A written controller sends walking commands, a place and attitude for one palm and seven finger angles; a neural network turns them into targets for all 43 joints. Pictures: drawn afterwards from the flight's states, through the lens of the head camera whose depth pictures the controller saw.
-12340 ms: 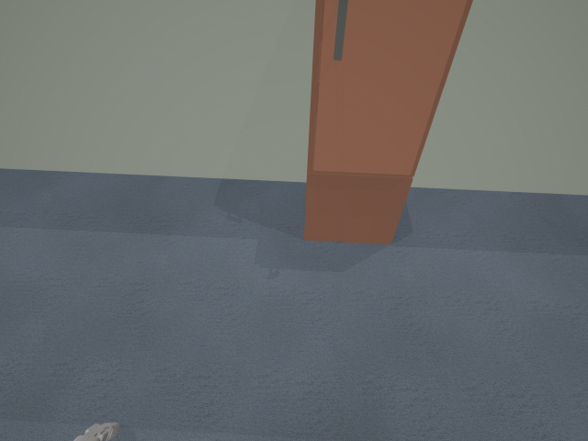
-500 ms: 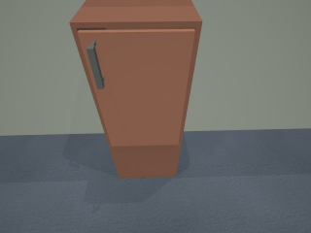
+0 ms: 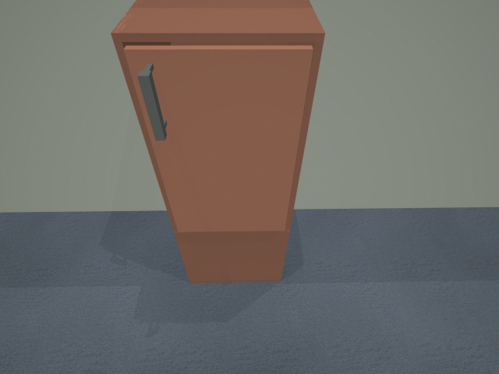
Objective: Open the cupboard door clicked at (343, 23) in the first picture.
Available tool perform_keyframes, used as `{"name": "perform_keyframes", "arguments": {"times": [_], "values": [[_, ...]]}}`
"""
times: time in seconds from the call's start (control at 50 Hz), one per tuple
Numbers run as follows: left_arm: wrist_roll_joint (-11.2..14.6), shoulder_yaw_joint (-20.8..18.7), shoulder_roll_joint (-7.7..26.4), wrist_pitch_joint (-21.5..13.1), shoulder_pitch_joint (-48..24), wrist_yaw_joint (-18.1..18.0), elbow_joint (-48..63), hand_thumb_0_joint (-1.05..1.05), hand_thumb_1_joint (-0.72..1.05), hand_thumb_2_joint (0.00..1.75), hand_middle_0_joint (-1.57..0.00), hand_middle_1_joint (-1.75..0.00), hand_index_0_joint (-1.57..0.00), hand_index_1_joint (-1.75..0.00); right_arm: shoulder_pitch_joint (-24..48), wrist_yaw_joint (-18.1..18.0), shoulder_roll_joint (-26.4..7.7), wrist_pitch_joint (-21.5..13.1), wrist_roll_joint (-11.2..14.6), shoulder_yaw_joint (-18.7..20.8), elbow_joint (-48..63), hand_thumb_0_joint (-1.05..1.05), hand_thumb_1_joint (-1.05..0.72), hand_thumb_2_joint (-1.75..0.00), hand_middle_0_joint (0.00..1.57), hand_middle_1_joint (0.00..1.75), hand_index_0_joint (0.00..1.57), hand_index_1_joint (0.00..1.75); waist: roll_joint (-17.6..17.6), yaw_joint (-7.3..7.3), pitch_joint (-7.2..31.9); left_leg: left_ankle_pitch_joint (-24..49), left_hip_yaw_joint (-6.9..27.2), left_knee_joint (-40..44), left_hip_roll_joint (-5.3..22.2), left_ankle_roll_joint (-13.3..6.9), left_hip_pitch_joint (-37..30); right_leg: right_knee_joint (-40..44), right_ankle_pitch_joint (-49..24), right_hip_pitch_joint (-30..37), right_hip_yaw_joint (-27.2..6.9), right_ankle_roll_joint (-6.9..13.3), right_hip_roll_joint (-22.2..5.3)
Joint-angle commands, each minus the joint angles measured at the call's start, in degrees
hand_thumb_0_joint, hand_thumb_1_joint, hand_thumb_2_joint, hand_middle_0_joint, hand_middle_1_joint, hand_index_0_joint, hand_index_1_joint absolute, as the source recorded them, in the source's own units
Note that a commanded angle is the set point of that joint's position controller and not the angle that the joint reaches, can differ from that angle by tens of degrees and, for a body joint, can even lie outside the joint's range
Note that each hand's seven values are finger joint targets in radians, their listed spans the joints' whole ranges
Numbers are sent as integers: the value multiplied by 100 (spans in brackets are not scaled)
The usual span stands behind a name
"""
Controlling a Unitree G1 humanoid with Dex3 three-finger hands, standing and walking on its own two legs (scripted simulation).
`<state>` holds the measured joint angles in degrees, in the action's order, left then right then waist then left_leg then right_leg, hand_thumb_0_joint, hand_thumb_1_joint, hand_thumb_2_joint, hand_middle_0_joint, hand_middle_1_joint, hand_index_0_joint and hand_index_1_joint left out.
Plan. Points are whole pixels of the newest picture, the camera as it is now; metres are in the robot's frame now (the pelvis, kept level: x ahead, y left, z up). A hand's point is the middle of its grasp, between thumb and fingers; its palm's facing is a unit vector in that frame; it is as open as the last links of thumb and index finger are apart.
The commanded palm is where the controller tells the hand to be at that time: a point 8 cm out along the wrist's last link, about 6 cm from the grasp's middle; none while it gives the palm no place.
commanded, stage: look again from close up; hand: left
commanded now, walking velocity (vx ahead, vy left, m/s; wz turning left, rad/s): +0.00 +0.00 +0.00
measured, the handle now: (155, 103) +0.57 +0.23 +0.14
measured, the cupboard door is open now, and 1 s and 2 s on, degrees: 0 0 0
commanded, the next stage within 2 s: raise the hand with hooked fingers in 0.20 s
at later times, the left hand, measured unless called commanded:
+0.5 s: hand (134, 341) +0.17 +0.19 -0.03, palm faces +0.25 -0.95 -0.19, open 7.5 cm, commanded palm +0.12 +0.22 -0.05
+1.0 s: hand (121, 307) +0.20 +0.20 +0.04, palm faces +0.03 -1.00 -0.08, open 10.3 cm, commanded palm +0.16 +0.27 +0.03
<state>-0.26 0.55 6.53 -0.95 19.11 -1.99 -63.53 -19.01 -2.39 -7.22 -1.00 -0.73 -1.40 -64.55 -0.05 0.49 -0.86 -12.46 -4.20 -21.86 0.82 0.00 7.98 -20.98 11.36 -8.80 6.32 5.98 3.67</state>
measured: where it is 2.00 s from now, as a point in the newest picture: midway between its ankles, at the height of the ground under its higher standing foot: outside the picture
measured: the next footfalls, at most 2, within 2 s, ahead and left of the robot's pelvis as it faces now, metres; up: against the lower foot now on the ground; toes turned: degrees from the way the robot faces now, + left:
none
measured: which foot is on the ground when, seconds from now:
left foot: down 0.00-1.00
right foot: down 0.00-1.00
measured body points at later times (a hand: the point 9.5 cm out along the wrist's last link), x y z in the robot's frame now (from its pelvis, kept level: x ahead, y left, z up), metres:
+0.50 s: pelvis +0.00 +0.01 -0.01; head -0.01 -0.04 +0.44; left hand +0.16 +0.24 -0.01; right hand +0.09 -0.25 -0.14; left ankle -0.01 +0.12 -0.74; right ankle +0.01 -0.05 -0.74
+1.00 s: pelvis -0.01 +0.02 -0.06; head +0.03 +0.02 +0.39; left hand +0.19 +0.26 +0.05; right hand +0.20 -0.16 -0.13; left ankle -0.01 +0.12 -0.74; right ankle +0.01 -0.05 -0.74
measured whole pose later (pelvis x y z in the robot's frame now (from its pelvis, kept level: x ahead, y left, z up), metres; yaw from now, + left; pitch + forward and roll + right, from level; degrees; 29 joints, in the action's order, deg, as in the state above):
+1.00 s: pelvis -0.01 +0.02 -0.06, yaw +2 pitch +8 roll -2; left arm 14.0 -5.5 12.4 -24.6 20.5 12.6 7.8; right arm -9.7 -2.5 -11.4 -10.6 1.5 -4.0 -31.2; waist -2.4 3.0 3.8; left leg -26.9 1.0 -55.4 -0.5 -1.6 36.4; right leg -51.5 24.9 -35.0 9.5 4.7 1.3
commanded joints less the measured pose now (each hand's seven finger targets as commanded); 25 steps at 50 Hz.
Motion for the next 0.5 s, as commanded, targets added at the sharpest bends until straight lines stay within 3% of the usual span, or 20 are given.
{"name": "perform_keyframes", "arguments": {"times": [0.0,0.26,0.28,0.3,0.32,0.34,0.36,0.38,0.4,0.42,0.46,0.48], "values": [[-9,-100,524,-88,378,-28,182,0,90,90,-20,-30,-20,-30,-478,-19,-396,-56,-5,67,95,0,-90,-90,20,30,20,30,32,-43,-463,112,462,343,424,-153,494,699,36,-55,-1225,-327,-1028],[-8,-113,491,-96,463,-50,169,0,90,90,-20,-30,-20,-30,-637,-37,-312,-80,0,57,37,0,-90,-90,20,30,20,30,64,-14,-406,277,430,322,442,-143,560,571,-475,139,-1139,-397,-1021],[-77,-157,747,-236,709,-299,3,0,90,90,-20,-30,-20,-30,-35,30,-633,-129,41,196,289,0,-90,-90,20,30,20,30,415,106,-813,-634,-157,-959,346,118,1052,441,-4218,-115,-1525,-1244,-1383],[1239,-168,1758,-1460,-3300,-116,8424,0,88,89,-20,-32,-20,-32,393,-206,-1851,-1015,207,250,2534,0,-90,-90,20,30,20,30,-1214,-544,2120,733,214,-141,-82,-251,-665,-208,-1995,335,-1387,-660,-1010],[850,-293,1602,-1060,-1595,-459,7389,0,85,88,-20,-33,-20,-33,965,-329,-1240,-1396,226,102,2320,0,-90,-90,20,30,20,30,-2110,-134,2002,857,139,-85,-100,-280,-540,-188,-656,453,-1176,-315,-605],[956,-262,1257,-787,-1473,-781,7226,0,83,87,-21,-34,-21,-34,861,-347,-1292,-1507,277,236,2088,0,-90,-90,20,30,20,30,-1921,-288,1398,482,205,-36,-39,-123,-32,-261,-144,104,-828,-307,-540],[926,345,-44,-236,311,-770,5391,0,81,86,-21,-36,-21,-36,623,-292,-967,-1499,389,198,1994,0,-90,-90,20,30,20,30,-865,-230,506,-122,392,51,10,-152,533,-154,362,-300,-610,-418,-507],[1130,548,-89,-368,-190,-659,6489,0,78,85,-21,-37,-21,-37,620,-282,-1158,-1580,465,254,2495,0,-90,-90,20,30,20,30,-366,-232,76,-304,543,-88,16,-232,654,-138,721,-621,-640,-500,-524],[1215,404,236,-637,-143,-566,6861,0,76,84,-21,-39,-21,-39,736,-330,-1300,-1714,522,295,2613,0,-90,-90,20,30,20,30,321,-244,124,-449,477,-401,16,-275,655,-18,1343,-1032,-768,-554,-566],[1218,528,203,-970,-114,-453,7063,0,74,83,-21,-40,-21,-40,839,-358,-1408,-1874,436,282,2772,0,-90,-90,20,30,20,30,867,-330,37,-494,463,-709,-48,-312,801,47,1812,-1361,-945,-604,-603],[1105,430,125,-1432,-116,-212,6596,0,69,81,-22,-43,-22,-43,758,-298,-1388,-1986,257,349,3013,0,-90,-90,20,30,20,30,1780,-380,-90,-510,556,-1301,-187,-252,1392,-99,2265,-1834,-1223,-661,-696],[1139,178,66,-1708,369,-25,6056,0,67,80,-22,-45,-22,-45,835,-248,-1381,-1984,183,433,3101,0,-90,-90,20,30,20,30,2261,-200,-237,-614,636,-1474,-176,-184,1917,-306,2310,-1946,-1199,-702,-710]]}}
